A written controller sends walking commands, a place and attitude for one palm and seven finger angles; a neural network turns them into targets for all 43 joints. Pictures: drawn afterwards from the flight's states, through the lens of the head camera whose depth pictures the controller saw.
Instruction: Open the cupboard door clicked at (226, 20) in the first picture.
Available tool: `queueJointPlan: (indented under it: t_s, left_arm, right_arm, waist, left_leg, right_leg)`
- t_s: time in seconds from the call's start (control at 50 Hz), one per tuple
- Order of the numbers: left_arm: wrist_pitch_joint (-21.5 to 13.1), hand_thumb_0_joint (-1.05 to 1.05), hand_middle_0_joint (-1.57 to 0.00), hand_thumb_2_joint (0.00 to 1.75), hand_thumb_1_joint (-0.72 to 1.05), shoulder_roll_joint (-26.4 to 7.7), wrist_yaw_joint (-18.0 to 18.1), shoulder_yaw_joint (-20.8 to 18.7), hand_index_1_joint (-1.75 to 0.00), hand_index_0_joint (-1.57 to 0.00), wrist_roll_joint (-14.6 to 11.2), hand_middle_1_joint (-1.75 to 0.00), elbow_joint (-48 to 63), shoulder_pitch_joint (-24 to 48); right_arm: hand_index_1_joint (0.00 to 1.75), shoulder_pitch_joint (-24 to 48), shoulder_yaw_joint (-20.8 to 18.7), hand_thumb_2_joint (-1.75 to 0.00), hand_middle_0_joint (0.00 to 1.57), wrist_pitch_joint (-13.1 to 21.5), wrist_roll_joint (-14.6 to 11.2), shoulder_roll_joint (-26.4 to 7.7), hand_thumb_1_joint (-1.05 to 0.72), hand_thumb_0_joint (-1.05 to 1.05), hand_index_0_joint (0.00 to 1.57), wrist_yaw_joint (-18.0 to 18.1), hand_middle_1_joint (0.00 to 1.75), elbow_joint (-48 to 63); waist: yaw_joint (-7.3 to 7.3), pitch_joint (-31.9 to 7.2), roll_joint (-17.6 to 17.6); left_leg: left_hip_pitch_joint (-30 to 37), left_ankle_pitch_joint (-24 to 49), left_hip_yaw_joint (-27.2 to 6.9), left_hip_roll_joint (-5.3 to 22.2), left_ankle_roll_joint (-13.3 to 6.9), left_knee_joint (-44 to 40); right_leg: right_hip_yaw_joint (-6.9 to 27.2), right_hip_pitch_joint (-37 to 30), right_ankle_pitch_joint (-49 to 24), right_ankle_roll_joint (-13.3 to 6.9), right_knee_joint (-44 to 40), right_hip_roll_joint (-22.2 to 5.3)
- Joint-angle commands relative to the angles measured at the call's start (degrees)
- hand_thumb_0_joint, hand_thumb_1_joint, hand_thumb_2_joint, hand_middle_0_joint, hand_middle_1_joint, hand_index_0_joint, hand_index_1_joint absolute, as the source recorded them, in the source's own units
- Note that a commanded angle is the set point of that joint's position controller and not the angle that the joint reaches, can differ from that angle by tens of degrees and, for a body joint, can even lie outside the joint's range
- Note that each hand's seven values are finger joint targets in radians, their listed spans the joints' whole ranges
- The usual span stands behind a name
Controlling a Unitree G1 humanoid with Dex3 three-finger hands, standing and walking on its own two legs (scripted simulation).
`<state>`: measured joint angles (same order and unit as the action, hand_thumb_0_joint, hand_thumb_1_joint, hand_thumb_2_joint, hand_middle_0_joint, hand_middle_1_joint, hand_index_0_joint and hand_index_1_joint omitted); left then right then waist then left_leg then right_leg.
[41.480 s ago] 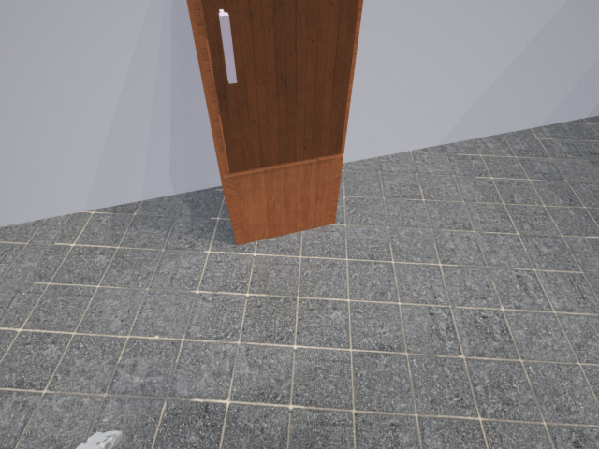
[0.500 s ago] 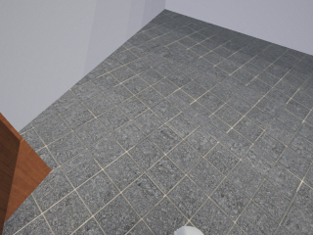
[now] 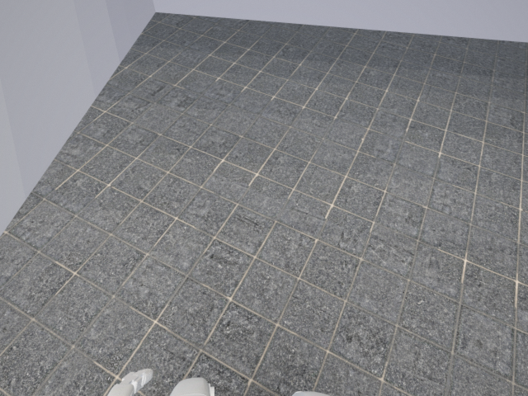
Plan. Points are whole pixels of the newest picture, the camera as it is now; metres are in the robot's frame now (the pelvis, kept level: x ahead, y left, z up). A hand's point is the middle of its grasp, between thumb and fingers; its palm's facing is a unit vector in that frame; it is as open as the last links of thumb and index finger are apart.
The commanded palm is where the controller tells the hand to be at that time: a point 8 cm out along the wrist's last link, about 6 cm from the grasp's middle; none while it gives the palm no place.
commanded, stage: walk to a spot facing it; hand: left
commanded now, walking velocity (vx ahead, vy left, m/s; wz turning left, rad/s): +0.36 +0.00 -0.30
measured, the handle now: out of the picture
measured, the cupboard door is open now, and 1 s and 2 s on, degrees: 41 41 41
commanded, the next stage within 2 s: turn to face it in 0.82 s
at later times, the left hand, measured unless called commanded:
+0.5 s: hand (148, 317) +0.27 +0.23 -0.17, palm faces -0.09 -0.99 -0.14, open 7.4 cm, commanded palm none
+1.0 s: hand (240, 157) +0.68 +0.07 -0.16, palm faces -0.45 -0.87 -0.21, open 7.4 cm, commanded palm none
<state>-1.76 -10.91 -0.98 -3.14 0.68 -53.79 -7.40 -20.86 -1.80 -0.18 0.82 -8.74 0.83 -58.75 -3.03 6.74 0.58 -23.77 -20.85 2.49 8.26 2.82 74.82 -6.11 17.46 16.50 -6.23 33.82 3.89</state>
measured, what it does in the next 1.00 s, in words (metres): walks ahead, turning right: left foot, then right foot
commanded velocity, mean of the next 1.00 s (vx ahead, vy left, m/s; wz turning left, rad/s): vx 0.23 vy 0.00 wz -0.34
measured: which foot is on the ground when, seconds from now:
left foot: up 0.00-0.34, down 0.36-0.92, up 0.94-1.00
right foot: down 0.00-0.36, up 0.38-0.90, down 0.92-1.00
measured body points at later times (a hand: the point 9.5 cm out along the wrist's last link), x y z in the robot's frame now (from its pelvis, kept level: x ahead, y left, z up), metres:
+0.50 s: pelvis +0.27 +0.05 +0.01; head +0.31 +0.07 +0.45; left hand +0.28 +0.28 -0.16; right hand +0.35 -0.19 -0.12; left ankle +0.31 +0.12 -0.73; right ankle +0.14 -0.06 -0.60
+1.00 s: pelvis +0.48 -0.04 -0.01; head +0.53 -0.07 +0.44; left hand +0.71 +0.11 -0.14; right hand +0.31 -0.20 -0.16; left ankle +0.40 +0.13 -0.62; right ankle +0.50 -0.11 -0.73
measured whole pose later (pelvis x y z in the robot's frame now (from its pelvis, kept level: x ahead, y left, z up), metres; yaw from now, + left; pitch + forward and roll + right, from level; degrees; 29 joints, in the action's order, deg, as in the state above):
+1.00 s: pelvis +0.48 -0.04 -0.01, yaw -25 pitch +0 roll +0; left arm -2.3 -11.0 -0.5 -2.8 0.5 -53.1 -5.0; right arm -24.6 -1.3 -0.7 0.0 -8.4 1.7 -61.2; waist -3.2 6.4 -0.5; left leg -18.0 -28.2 6.1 6.1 3.3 73.0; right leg -7.9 22.3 16.0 -6.4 37.4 2.3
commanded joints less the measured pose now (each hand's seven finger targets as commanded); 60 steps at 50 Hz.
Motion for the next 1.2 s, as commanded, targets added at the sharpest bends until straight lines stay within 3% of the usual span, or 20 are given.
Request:
queueJointPlan:
  t_s: [0.0, 0.12, 0.22, 0.26, 0.3, 0.32, 0.34, 0.36, 0.38, 0.44, 0.52, 0.74, 0.84, 0.86, 0.88, 0.9, 0.92, 0.94, 1.02, 1.18]
  left_arm:
    - [-2.5, 0.0, -0.2, 0.9, 0.9, -7.2, 1.0, -1.7, -0.3, -0.2, 0.4, -0.3, 0.8, -5.0]
    - [-3.6, 0.0, -0.2, 0.9, 0.9, -5.9, 0.9, -2.0, -0.3, -0.2, -0.1, -0.3, -2.1, -13.5]
    - [-3.2, 0.0, -0.2, 0.9, 0.9, -6.5, 1.6, -1.4, -0.3, -0.2, 0.3, -0.3, -3.6, -16.9]
    - [-3.2, 0.0, -0.2, 0.9, 0.9, -7.2, 1.9, -1.4, -0.3, -0.2, 0.3, -0.3, -3.8, -16.7]
    - [-3.2, 0.0, -0.2, 0.9, 0.9, -8.2, 2.0, -1.6, -0.3, -0.2, 0.1, -0.3, -3.9, -14.9]
    - [-3.3, 0.0, -0.2, 0.9, 0.9, -8.1, 1.9, -1.8, -0.3, -0.2, -0.4, -0.3, -3.1, -13.7]
    - [-3.3, 0.0, -0.2, 0.9, 0.9, -5.1, 1.4, -1.6, -0.3, -0.2, -1.1, -0.3, -2.0, -16.2]
    - [-3.8, 0.0, -0.2, 0.9, 0.9, -4.1, 1.1, -1.0, -0.3, -0.2, -1.2, -0.3, -1.2, -16.3]
    - [-3.5, 0.0, -0.2, 0.9, 0.9, -5.7, 1.4, -1.4, -0.3, -0.2, -0.5, -0.3, -0.8, -13.0]
    - [-1.2, 0.0, -0.2, 0.9, 0.9, -2.5, -0.3, -1.6, -0.3, -0.2, 0.9, -0.3, -1.3, -9.3]
    - [1.4, 0.0, -0.2, 0.9, 0.9, 0.3, -1.1, -1.5, -0.3, -0.2, 1.2, -0.3, -1.6, -11.5]
    - [1.3, 0.0, -0.2, 0.9, 0.9, 0.6, -2.1, -0.6, -0.3, -0.2, 0.7, -0.3, 4.5, 6.8]
    - [0.3, 0.0, -0.2, 0.9, 0.9, -3.6, -1.2, -1.6, -0.3, -0.2, 0.8, -0.3, 1.9, -5.5]
    - [-0.2, 0.0, -0.2, 0.9, 0.9, -5.7, -0.9, -2.3, -0.3, -0.2, 0.9, -0.3, -0.2, -13.1]
    - [-0.8, 0.0, -0.2, 0.9, 0.9, -11.4, -0.4, -3.5, -0.3, -0.2, 0.9, -0.3, -1.8, -19.1]
    - [-1.1, 0.0, -0.2, 0.9, 0.9, -15.8, 0.6, -4.1, -0.3, -0.2, -0.4, -0.3, -2.1, -20.8]
    - [-0.5, 0.0, -0.2, 0.9, 0.9, -14.6, 1.7, -3.4, -0.3, -0.2, -1.0, -0.3, -0.4, -16.0]
    - [-0.5, 0.0, -0.2, 0.9, 0.9, -10.8, 2.4, -2.1, -0.3, -0.2, -1.0, -0.3, 0.6, -10.8]
    - [-1.6, 0.0, -0.2, 0.9, 0.9, -4.1, 2.8, 0.6, -0.3, -0.2, -0.3, -0.3, 0.9, -2.2]
    - [-1.1, 0.0, -0.2, 0.9, 0.9, -4.4, 2.6, -0.6, -0.3, -0.2, 0.1, -0.3, -1.0, -5.9]
  right_arm:
    - [0.3, -2.1, -1.6, -0.9, 0.2, 1.0, 0.7, -4.3, -0.9, 0.0, 0.2, -0.5, 0.3, 4.4]
    - [0.3, 10.4, -1.7, -0.9, 0.2, 1.9, 0.3, -4.8, -0.9, 0.0, 0.2, -1.0, 0.3, 8.2]
    - [0.3, 21.2, -1.3, -0.9, 0.2, 2.8, 0.1, -4.8, -0.9, 0.0, 0.2, -1.9, 0.3, 10.8]
    - [0.3, 20.8, -1.4, -0.9, 0.2, 3.1, 0.1, -5.0, -0.9, 0.0, 0.2, -1.7, 0.3, 10.6]
    - [0.3, 10.4, -2.1, -0.9, 0.2, 3.6, 0.6, -7.1, -0.9, 0.0, 0.2, -0.9, 0.3, 6.9]
    - [0.3, 1.2, -2.9, -0.9, 0.2, 3.8, 1.0, -10.4, -0.9, 0.0, 0.2, -0.4, 0.3, 4.4]
    - [0.3, -6.2, -4.5, -0.9, 0.2, 4.2, 2.2, -17.0, -0.9, 0.0, 0.2, 0.0, 0.3, 3.0]
    - [0.3, -9.3, -4.5, -0.9, 0.2, 3.6, 1.8, -18.6, -0.9, 0.0, 0.2, 0.3, 0.3, 2.8]
    - [0.3, -4.8, -3.9, -0.9, 0.2, 3.2, 1.2, -16.6, -0.9, 0.0, 0.2, 0.3, 0.3, 3.7]
    - [0.3, 3.2, -1.6, -0.9, 0.2, 4.7, 1.0, -8.0, -0.9, 0.0, 0.2, 0.6, 0.3, 5.4]
    - [0.3, 1.0, -1.3, -0.9, 0.2, 5.6, 0.4, -7.1, -0.9, 0.0, 0.2, 1.0, 0.3, 3.6]
    - [0.3, -10.6, -0.4, -0.9, 0.2, 4.4, 1.0, -7.8, -0.9, 0.0, 0.2, 1.4, 0.3, 0.0]
    - [0.3, -7.2, -1.5, -0.9, 0.2, 3.3, 0.2, -12.2, -0.9, 0.0, 0.2, 1.6, 0.3, 1.3]
    - [0.3, -4.4, -1.6, -0.9, 0.2, 3.2, -0.3, -12.6, -0.9, 0.0, 0.2, 1.3, 0.3, 2.3]
    - [0.3, -4.5, -1.3, -0.9, 0.2, 3.1, -1.4, -9.9, -0.9, 0.0, 0.2, 0.7, 0.3, 3.7]
    - [0.3, -6.5, -1.1, -0.9, 0.2, 3.0, -1.8, -6.6, -0.9, 0.0, 0.2, 1.0, 0.3, 5.0]
    - [0.3, -5.1, -1.1, -0.9, 0.2, 2.2, -1.5, -7.3, -0.9, 0.0, 0.2, 1.4, 0.3, 5.0]
    - [0.3, -2.2, -1.1, -0.9, 0.2, 1.6, -0.8, -5.4, -0.9, 0.0, 0.2, 1.2, 0.3, 4.6]
    - [0.3, -9.6, 0.1, -0.9, 0.2, -1.0, -0.1, -1.3, -0.9, 0.0, 0.2, 0.7, 0.3, -0.4]
    - [0.3, 2.4, -0.6, -0.9, 0.2, -1.4, -0.2, -2.8, -0.9, 0.0, 0.2, -0.1, 0.3, 1.6]
  waist:
    - [-0.45, -3.5, 3.4]
    - [3.49, -8.1, 6.2]
    - [5.56, -3.4, 7.2]
    - [4.33, -3.7, 7.9]
    - [-0.86, -7.8, 5.8]
    - [-4.82, -12.5, 3.8]
    - [-6.45, -21.0, -9.9]
    - [-5.35, -24.2, -15.7]
    - [-3.59, -17.4, -8.0]
    - [1.6, -2.2, -7.2]
    - [4.37, -4.4, -7.6]
    - [-0.02, 0.1, -7.3]
    - [6.29, -8.8, -10.6]
    - [10.44, -12.1, -10.2]
    - [12.56, -18.3, 1.5]
    - [10.25, -25.0, 12.0]
    - [8.37, -20.4, 6.0]
    - [6.51, -10.6, 2.6]
    - [-2.28, -10.1, 3.0]
    - [1.73, -7.0, 8.1]
  left_leg:
    - [-6.2, 5.1, -1.7, 0.8, 0.7, -9.1]
    - [-15.9, 10.2, -0.4, -1.4, 1.0, -19.1]
    - [-14.4, 8.8, 2.1, -3.8, -0.2, -30.9]
    - [-6.9, 6.8, 3.8, -6.4, -1.5, -36.7]
    - [9.0, 11.0, 5.6, -9.7, -2.9, -44.1]
    - [24.5, 16.5, 1.7, -5.7, -4.6, -45.5]
    - [39.6, 19.8, -20.0, 11.1, -11.3, -45.6]
    - [42.5, 24.5, -32.8, 21.7, -17.1, -53.5]
    - [34.5, 20.3, -30.7, 21.9, -17.9, -55.9]
    - [12.4, 12.1, -14.4, 13.8, -10.1, -62.3]
    - [13.6, 24.8, 0.9, 9.0, -6.7, -62.2]
    - [24.2, 50.6, 11.2, 9.0, -6.3, -58.1]
    - [26.7, 71.2, 13.7, 10.2, -4.7, -37.4]
    - [20.6, 64.3, 14.4, 8.5, -3.3, -26.4]
    - [3.8, 28.7, 14.1, 3.3, -0.8, -9.0]
    - [-10.4, -18.3, 8.8, -6.0, 1.9, 12.1]
    - [-10.4, -12.9, -2.3, -2.9, 0.3, 11.4]
    - [-11.1, -7.0, -3.2, -1.5, 0.3, 8.0]
    - [2.0, 0.2, -3.2, -0.4, 0.1, -8.8]
    - [-4.5, -0.2, 1.4, -3.3, 0.7, -24.2]
  right_leg:
    - [15.8, -1.0, -12.3, -4.1, -22.3, -14.9]
    - [14.5, -19.0, -38.2, -2.5, -16.2, -12.6]
    - [16.0, -22.5, -44.0, -3.3, -15.2, -14.5]
    - [16.0, -21.0, -51.4, -2.9, -12.0, -15.0]
    - [14.0, -16.5, -55.2, -0.7, -2.2, -12.7]
    - [13.1, -7.2, -45.3, 1.0, 8.0, -11.2]
    - [7.6, 7.4, -18.9, 3.9, 26.2, -3.6]
    - [7.8, 14.4, 13.2, 3.8, 43.6, -0.1]
    - [10.5, 17.5, 12.1, 3.2, 48.8, -4.6]
    - [9.4, 17.3, 0.1, 5.1, 46.4, -9.5]
    - [6.9, 18.3, -5.4, 6.6, 40.5, -9.6]
    - [-1.8, 21.2, -10.8, 5.2, 12.0, -6.4]
    - [-5.1, 1.3, -6.0, 1.3, 2.7, -0.4]
    - [-4.2, -10.9, -11.3, 0.3, -2.5, -1.3]
    - [9.9, -29.8, -34.7, -4.8, -2.5, -13.9]
    - [34.8, -37.4, -60.1, -12.8, -4.5, -30.0]
    - [28.9, -28.1, -51.3, -13.3, -9.5, -30.1]
    - [21.9, -18.0, -51.5, -9.6, -11.4, -25.9]
    - [5.5, -0.6, -38.3, -2.7, -16.0, -18.0]
    - [2.0, -12.9, -46.1, -1.7, -12.7, -19.7]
